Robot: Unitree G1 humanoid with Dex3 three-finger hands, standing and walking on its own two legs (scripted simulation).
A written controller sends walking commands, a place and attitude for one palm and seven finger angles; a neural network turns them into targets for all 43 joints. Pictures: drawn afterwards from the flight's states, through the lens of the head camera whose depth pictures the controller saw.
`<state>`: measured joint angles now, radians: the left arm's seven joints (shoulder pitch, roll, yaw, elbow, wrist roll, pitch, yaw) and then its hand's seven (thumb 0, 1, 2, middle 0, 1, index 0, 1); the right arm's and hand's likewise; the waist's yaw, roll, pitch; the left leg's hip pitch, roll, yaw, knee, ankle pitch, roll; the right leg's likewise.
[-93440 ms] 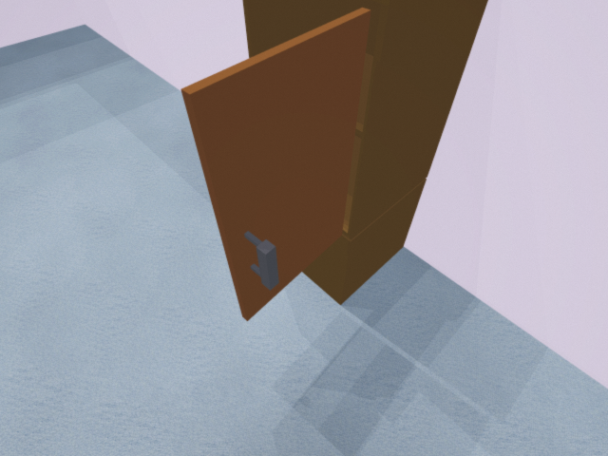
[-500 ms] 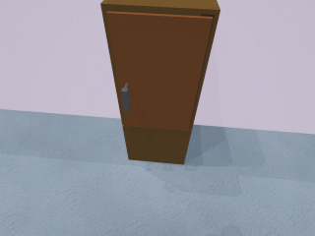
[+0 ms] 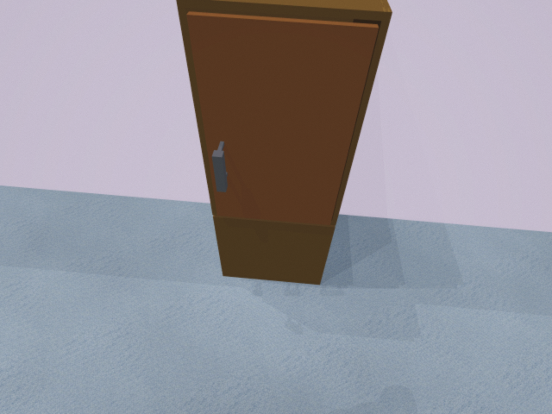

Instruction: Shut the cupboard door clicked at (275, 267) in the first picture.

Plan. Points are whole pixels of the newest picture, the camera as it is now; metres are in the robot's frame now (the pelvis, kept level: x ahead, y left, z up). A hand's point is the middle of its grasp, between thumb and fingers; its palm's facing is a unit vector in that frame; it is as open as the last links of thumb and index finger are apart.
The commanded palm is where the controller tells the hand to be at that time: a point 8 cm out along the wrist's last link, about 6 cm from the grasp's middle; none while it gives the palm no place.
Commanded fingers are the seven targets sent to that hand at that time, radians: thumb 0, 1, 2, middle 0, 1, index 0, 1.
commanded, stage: look to check the result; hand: left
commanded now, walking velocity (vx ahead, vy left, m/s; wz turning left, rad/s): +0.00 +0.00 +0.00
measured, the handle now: (221, 166) +0.71 +0.18 -0.11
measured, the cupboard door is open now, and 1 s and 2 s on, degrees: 0 0 0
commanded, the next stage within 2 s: stand and wait in 0.38 s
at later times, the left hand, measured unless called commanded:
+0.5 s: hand out of the picture -0.02 +0.16 -0.18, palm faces +0.03 -0.99 -0.15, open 7.3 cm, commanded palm none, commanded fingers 0.00 0.90 0.90 -0.20 -0.30 -0.20 -0.30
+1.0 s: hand out of the picture +0.00 +0.18 -0.18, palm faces +0.01 -0.98 -0.18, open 7.3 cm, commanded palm none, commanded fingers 0.00 0.90 0.90 -0.20 -0.30 -0.20 -0.30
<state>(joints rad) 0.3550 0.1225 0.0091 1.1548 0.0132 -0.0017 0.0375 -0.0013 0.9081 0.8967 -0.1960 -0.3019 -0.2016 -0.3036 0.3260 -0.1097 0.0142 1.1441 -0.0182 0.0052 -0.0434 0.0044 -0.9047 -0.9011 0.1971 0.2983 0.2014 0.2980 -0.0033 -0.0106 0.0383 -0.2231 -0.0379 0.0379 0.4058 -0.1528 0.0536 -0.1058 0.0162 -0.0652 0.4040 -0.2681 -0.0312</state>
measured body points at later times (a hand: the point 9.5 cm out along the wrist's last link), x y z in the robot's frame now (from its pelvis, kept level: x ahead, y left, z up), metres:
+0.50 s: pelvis +0.01 +0.01 +0.00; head +0.02 +0.01 +0.45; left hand -0.02 +0.22 -0.16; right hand +0.00 -0.21 -0.16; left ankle +0.04 +0.08 -0.74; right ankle -0.03 -0.10 -0.74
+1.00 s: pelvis +0.03 +0.01 +0.00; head +0.04 +0.01 +0.45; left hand +0.00 +0.23 -0.16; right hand +0.02 -0.22 -0.16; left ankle +0.04 +0.08 -0.74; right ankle -0.03 -0.10 -0.74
